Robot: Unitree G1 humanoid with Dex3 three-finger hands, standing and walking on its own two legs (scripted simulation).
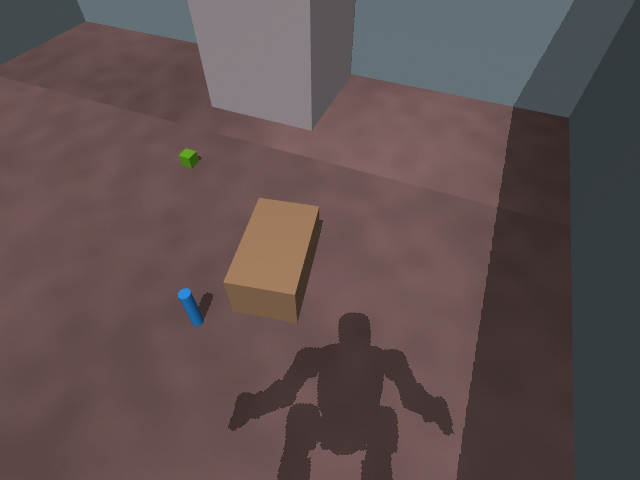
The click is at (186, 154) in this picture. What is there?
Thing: cube
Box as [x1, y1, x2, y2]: [178, 148, 198, 167]
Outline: 186,148 178,155 182,165 192,167 198,161 197,155 195,151
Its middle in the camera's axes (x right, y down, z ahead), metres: -0.64 -0.36 +1.92
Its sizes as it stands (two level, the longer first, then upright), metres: 0.061 0.061 0.061
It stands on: the floor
